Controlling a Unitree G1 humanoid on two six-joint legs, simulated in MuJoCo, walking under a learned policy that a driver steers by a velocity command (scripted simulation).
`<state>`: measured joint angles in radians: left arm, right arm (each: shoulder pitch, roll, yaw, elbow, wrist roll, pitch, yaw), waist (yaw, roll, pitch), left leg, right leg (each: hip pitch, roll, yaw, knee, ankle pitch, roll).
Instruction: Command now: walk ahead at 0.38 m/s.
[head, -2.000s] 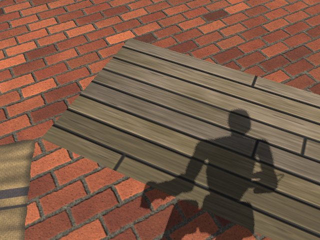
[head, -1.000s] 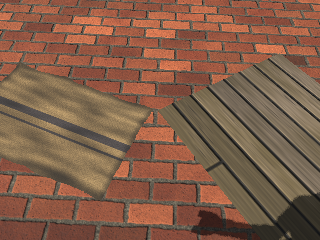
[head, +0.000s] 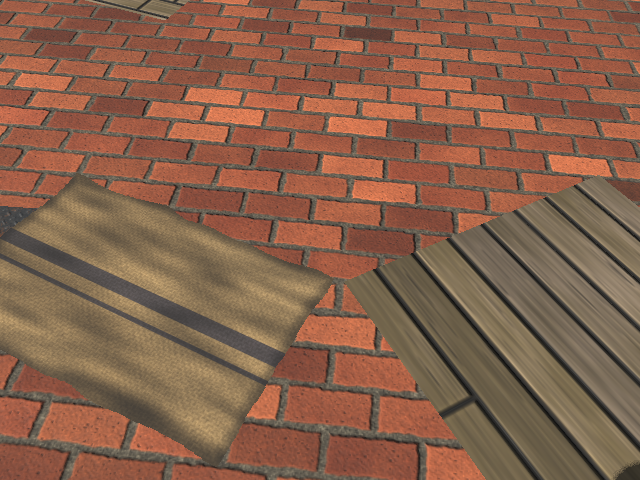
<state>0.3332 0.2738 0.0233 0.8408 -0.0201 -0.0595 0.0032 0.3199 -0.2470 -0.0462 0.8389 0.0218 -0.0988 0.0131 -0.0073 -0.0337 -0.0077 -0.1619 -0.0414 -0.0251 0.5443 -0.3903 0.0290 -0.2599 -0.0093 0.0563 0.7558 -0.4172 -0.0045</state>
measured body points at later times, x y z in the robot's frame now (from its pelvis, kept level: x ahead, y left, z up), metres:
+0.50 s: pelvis +0.24 -0.06 +0.01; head +0.27 -0.06 +0.46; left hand +0.36 +0.21 -0.10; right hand +0.32 -0.33 -0.12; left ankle +0.17 +0.09 -0.64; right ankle +0.30 -0.13 -0.73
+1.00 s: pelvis +0.52 +0.02 +0.01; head +0.55 +0.03 +0.45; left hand +0.55 +0.30 -0.13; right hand +0.68 -0.24 -0.09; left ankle +0.58 +0.11 -0.73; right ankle +0.39 -0.13 -0.64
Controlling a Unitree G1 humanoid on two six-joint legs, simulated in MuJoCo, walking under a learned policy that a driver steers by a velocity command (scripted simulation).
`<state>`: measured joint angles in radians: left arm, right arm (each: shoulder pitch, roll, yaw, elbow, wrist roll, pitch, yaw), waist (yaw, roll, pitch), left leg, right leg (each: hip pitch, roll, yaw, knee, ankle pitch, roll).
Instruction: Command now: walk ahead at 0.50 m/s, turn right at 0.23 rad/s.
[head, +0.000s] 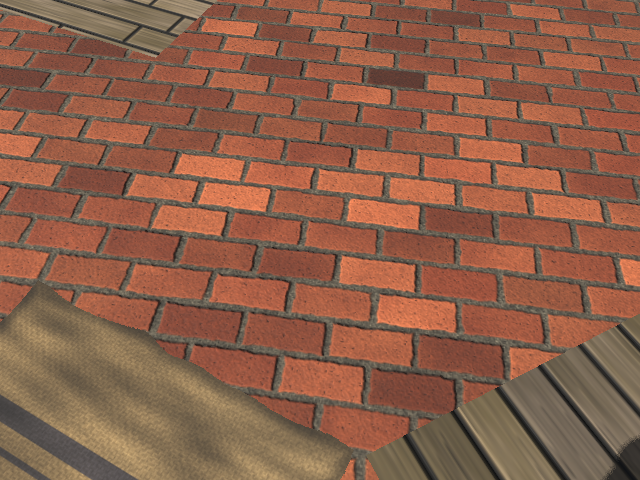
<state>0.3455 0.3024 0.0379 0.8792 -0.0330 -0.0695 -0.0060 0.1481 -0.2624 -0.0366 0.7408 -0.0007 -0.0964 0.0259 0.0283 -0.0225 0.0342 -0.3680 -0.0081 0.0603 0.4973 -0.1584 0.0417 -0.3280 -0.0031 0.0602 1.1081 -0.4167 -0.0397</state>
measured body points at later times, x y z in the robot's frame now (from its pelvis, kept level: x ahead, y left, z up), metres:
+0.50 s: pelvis +0.27 -0.06 -0.02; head +0.31 -0.08 +0.43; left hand +0.51 +0.15 -0.11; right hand +0.25 -0.35 -0.15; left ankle +0.11 +0.10 -0.65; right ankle +0.34 -0.15 -0.73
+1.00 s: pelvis +0.55 -0.12 -0.01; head +0.58 -0.13 +0.44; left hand +0.75 +0.11 -0.12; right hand +0.60 -0.44 -0.08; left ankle +0.68 -0.06 -0.73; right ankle +0.37 -0.15 -0.67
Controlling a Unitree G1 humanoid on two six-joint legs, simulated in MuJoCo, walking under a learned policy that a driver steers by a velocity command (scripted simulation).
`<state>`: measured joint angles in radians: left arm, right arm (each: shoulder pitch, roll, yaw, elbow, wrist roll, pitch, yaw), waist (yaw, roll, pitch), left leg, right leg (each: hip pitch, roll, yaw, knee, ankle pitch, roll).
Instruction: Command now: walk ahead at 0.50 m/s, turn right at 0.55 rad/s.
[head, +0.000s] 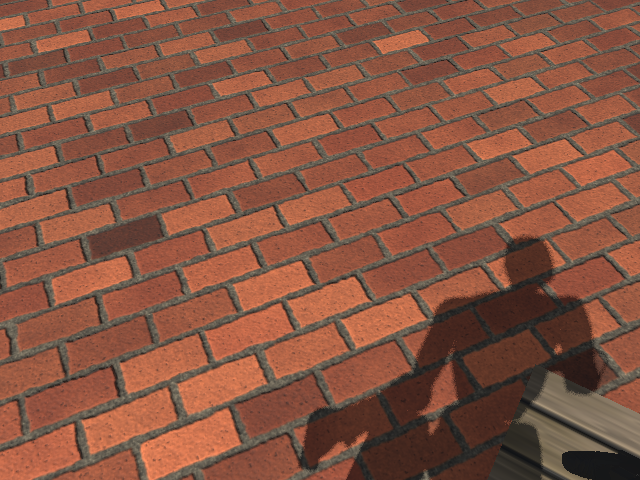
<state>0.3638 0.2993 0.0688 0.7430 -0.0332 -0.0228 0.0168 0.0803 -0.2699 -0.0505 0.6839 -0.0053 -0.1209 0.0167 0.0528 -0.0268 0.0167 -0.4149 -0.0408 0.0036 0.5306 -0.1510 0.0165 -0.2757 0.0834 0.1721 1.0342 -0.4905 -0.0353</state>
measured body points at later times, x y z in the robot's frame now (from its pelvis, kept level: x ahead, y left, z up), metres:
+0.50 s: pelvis +0.26 -0.06 +0.00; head +0.29 -0.08 +0.45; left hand +0.48 +0.16 -0.07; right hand +0.25 -0.35 -0.13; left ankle +0.13 +0.10 -0.65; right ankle +0.32 -0.16 -0.73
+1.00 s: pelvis +0.51 -0.04 -0.01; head +0.56 -0.03 +0.44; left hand +0.55 +0.25 -0.13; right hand +0.73 -0.28 -0.10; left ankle +0.61 +0.04 -0.73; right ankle +0.35 -0.18 -0.64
